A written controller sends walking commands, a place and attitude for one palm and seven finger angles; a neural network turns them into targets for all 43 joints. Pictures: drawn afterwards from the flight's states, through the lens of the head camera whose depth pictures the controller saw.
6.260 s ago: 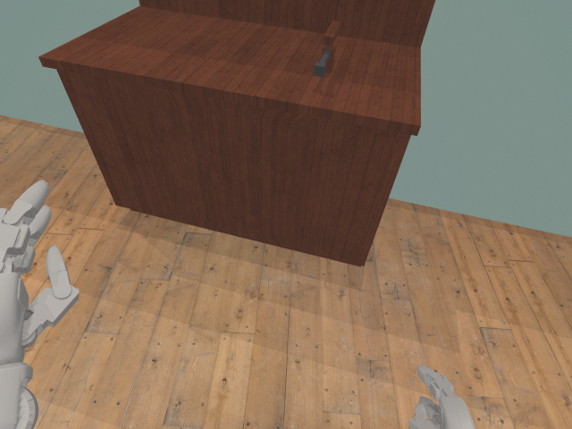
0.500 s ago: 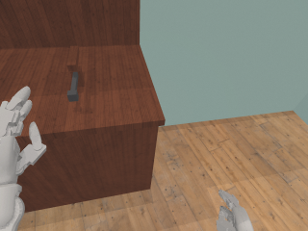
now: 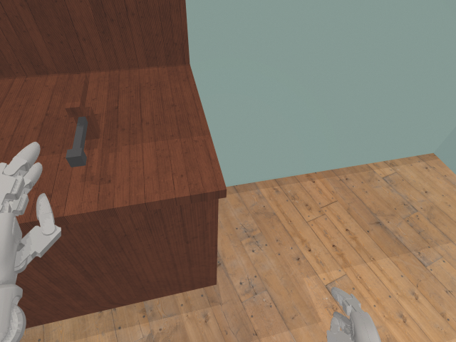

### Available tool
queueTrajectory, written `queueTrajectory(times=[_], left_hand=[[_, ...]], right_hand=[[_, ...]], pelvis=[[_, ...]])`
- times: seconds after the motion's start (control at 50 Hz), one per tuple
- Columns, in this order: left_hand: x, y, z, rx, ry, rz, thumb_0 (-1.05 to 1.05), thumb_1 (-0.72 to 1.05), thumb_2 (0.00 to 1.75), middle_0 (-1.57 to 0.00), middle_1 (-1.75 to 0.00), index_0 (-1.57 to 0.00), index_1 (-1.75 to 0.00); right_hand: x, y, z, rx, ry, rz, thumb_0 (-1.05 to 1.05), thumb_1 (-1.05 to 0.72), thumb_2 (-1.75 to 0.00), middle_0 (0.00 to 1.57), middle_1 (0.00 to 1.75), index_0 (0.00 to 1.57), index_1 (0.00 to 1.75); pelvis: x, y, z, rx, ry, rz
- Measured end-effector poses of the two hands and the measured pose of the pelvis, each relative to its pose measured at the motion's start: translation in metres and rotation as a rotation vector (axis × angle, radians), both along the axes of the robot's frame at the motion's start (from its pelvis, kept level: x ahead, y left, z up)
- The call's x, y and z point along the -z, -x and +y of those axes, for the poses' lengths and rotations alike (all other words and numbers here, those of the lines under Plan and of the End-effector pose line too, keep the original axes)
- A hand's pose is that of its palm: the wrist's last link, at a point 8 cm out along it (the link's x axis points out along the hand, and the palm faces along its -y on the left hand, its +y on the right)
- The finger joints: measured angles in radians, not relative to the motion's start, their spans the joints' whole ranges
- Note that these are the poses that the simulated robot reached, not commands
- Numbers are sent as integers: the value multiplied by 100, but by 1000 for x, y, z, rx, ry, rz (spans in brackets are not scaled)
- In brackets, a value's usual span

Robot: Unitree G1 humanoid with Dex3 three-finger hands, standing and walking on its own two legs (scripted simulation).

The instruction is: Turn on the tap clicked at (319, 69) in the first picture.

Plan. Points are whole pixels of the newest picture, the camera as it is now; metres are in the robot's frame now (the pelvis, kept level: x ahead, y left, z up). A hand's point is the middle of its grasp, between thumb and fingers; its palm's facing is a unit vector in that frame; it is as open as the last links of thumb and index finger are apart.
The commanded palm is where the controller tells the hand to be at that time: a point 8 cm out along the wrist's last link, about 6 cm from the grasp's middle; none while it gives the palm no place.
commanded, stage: come to a stop and stand still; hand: left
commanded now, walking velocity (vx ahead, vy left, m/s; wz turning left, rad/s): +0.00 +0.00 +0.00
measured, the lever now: (76, 157) +0.43 +0.35 +0.06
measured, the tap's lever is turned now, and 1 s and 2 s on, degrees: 0 0 0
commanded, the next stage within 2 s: look again from close up in 0.28 s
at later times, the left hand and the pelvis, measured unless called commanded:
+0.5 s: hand (50, 237) +0.21 +0.25 +0.16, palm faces +0.39 -0.86 -0.32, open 7.4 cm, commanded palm +0.15 +0.28 +0.17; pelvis +0.00 +0.00 +0.00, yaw +1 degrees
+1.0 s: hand (51, 234) +0.22 +0.25 +0.15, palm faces +0.40 -0.84 -0.35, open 7.4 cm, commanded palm +0.17 +0.28 +0.17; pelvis +0.00 +0.00 -0.01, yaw -1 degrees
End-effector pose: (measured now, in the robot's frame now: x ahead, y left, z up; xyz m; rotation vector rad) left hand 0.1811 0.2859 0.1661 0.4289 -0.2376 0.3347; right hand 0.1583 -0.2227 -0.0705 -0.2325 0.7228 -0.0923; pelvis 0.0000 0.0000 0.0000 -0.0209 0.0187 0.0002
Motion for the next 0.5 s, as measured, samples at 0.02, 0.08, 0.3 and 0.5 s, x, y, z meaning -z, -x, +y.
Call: queueTrajectory(times=[0.02,0.08,0.3,0.5], left_hand=[[0,-1,0,-1,-2,4,1,89,90,-21,-31,-21,-30],[-1,-3,-2,-5,-2,10,1,89,90,-21,-31,-21,-30],[1,3,-2,-30,31,5,1,89,90,-21,-31,-21,-30],[-2,13,0,-25,44,-16,1,89,90,-21,-31,-21,-30]], right_hand=[[0,-2,-1,3,0,0,1,-90,-89,20,30,20,30],[-1,-10,-4,6,1,-4,1,-90,-90,20,30,20,30],[-9,-25,-4,-4,3,-40,1,-90,-90,20,30,20,30],[-9,-11,5,-12,0,-37,1,-90,-90,20,30,20,30]], pelvis=[[0,-2,-1,0,-1,1],[0,-6,-2,-1,-3,1],[0,-9,-5,-5,-2,-11],[-1,3,-1,-11,1,-21]])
